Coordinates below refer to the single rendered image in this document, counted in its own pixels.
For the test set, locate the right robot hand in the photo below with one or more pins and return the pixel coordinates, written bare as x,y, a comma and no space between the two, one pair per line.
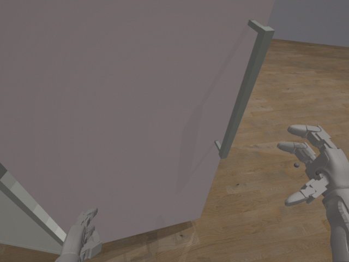
331,162

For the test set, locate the handle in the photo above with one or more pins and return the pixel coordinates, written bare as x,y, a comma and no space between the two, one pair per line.
258,54

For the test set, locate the right robot forearm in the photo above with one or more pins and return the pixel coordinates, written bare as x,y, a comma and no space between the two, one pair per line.
337,211

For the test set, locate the left robot hand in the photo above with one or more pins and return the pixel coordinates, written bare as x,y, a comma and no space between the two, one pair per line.
76,239

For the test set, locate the fridge door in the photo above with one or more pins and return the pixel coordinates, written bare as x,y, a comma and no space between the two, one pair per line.
116,104

